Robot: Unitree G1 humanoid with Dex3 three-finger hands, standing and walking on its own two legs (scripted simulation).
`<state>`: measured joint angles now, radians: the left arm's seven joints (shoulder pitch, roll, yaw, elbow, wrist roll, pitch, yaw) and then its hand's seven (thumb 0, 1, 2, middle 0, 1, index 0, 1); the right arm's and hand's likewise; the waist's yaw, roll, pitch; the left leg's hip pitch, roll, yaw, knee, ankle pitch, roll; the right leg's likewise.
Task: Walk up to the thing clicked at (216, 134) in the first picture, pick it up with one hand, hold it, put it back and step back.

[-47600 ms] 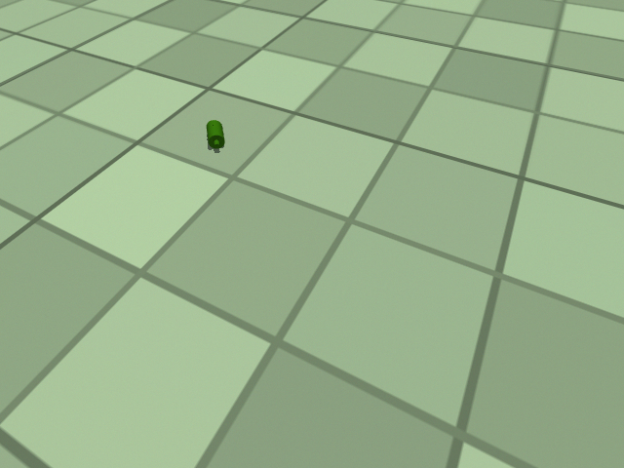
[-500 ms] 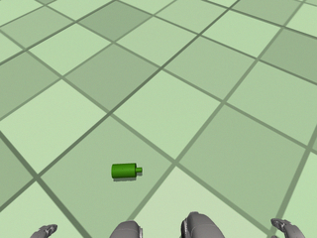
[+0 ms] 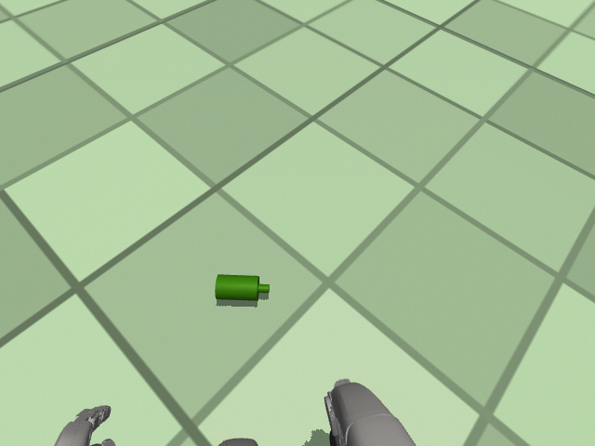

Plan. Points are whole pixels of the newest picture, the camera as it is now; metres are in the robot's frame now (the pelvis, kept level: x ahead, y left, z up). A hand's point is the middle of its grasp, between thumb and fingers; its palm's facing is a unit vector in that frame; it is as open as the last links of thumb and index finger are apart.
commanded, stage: walk up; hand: left
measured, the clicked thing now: (243, 287) +0.62 +0.15 -0.72
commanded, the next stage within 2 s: stand in 1.34 s
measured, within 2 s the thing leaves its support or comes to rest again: neither
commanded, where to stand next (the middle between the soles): +0.22 -0.03 m, yaw -4 degrees
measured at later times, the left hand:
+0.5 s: hand out of the picture +0.03 +0.27 -0.14, palm faces -0.05 -0.92 -0.40, open 7.3 cm
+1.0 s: hand out of the picture -0.07 +0.26 -0.15, palm faces -0.07 -0.93 -0.35, open 7.3 cm
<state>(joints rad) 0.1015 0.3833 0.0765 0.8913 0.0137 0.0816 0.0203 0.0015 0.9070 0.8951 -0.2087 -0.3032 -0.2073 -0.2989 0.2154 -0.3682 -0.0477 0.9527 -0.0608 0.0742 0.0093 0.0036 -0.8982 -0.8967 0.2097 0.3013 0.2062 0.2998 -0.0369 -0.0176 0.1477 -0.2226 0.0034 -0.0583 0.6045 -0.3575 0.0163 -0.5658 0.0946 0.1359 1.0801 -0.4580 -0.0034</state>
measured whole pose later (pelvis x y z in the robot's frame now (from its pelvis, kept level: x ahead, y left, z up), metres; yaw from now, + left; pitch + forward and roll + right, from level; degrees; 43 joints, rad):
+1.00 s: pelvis -0.16 +0.01 +0.00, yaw -4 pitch -3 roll -1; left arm 0.21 0.34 0.05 0.99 0.03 0.01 -0.01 0.00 0.91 0.90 -0.21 -0.30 -0.21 -0.30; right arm 0.20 -0.39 -0.05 0.97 -0.02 -0.01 0.00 0.00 -0.90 -0.90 0.21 0.30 0.20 0.30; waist 0.00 0.02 0.06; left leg -0.25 0.01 -0.04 0.58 -0.27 0.00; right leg -0.19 -0.01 0.03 0.57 -0.34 0.02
